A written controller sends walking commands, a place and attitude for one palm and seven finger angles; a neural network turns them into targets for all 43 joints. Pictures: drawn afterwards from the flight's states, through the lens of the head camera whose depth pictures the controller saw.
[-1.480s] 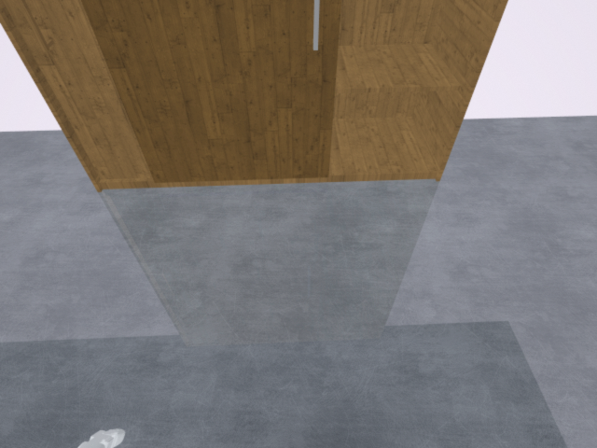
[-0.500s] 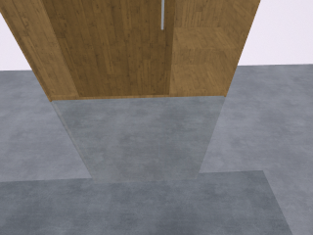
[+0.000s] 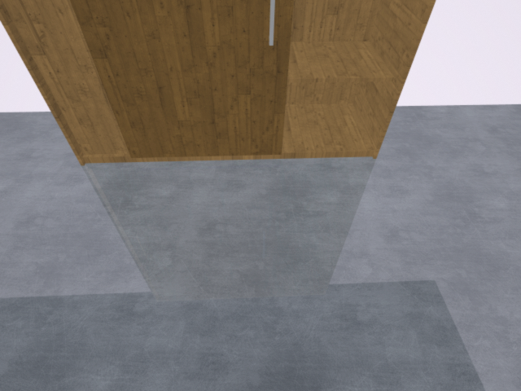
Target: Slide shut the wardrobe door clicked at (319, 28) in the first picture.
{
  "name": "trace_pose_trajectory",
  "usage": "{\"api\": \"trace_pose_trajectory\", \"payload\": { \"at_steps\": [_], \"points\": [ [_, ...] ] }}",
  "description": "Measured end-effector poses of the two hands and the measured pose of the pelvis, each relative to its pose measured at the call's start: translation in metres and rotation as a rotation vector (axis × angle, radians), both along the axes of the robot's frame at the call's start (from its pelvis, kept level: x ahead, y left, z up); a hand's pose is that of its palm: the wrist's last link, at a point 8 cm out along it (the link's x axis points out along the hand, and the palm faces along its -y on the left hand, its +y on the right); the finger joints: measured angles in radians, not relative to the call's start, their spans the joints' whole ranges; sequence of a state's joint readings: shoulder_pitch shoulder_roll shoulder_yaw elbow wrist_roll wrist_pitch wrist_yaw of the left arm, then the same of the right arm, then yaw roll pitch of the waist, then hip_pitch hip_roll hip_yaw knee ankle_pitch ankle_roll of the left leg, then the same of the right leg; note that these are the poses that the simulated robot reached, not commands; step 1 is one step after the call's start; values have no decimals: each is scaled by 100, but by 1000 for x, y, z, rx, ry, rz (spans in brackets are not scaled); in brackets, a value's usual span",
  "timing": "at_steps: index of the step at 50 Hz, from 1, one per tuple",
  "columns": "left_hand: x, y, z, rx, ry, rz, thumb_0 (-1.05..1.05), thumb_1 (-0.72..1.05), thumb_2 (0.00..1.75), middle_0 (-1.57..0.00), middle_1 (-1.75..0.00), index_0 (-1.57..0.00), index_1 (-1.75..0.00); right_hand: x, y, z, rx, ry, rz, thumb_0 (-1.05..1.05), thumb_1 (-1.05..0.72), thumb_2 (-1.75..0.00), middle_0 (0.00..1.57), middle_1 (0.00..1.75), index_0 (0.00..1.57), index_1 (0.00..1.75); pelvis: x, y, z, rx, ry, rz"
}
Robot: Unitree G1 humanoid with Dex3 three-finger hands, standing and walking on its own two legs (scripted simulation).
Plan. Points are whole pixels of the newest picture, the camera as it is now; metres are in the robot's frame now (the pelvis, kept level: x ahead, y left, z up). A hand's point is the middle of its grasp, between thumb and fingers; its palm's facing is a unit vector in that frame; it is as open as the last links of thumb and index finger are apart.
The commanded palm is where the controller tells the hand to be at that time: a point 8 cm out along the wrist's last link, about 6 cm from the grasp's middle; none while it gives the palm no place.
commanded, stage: look at it before walking up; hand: left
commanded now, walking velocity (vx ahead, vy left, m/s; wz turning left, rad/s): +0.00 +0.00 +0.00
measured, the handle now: (272, 1) +1.42 +0.04 +0.08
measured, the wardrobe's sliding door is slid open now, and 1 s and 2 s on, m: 0.56 0.56 0.56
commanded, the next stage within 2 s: walk to a spot facing it in 0.26 s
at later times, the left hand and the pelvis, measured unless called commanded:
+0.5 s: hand out of the picture +0.07 +0.23 -0.16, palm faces -0.04 -0.95 -0.31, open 7.4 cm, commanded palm none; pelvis +0.02 +0.00 +0.00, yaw -2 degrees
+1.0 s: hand out of the picture +0.05 +0.15 -0.17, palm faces -0.04 -0.99 -0.14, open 7.4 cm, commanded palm none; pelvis +0.18 -0.01 -0.02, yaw -9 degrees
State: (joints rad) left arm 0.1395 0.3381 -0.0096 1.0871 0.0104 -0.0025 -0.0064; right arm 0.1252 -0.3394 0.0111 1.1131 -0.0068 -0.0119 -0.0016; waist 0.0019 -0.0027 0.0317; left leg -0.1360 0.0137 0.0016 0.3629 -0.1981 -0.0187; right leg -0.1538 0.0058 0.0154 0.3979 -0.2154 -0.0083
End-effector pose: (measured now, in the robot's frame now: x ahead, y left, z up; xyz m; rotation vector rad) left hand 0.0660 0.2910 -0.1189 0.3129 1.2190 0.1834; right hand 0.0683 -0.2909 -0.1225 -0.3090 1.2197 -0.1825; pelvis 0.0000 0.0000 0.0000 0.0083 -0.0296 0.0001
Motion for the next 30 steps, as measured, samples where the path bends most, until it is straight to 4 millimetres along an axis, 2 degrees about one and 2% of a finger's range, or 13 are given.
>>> {"api": "trace_pose_trajectory", "payload": {
  "at_steps": [21,25,30],
  "points": [
    [9,-2,1,6,4,2,1,91,89,-21,-30,-20,-30,14,1,-1,4,-3,6,0,-90,-90,20,30,20,30,9,-1,0,0,7,-4],
    [3,-13,-8,-22,39,6,1,91,90,-20,-30,-20,-30,8,9,-9,30,11,-15,0,-90,-90,20,30,20,30,18,-2,-3,2,11,-28],
    [-6,-36,-25,-76,120,4,1,91,90,-20,-30,-20,-30,-9,22,-27,87,53,-82,0,-90,-90,20,30,20,30,40,-7,-12,15,23,-68]
  ]
}}
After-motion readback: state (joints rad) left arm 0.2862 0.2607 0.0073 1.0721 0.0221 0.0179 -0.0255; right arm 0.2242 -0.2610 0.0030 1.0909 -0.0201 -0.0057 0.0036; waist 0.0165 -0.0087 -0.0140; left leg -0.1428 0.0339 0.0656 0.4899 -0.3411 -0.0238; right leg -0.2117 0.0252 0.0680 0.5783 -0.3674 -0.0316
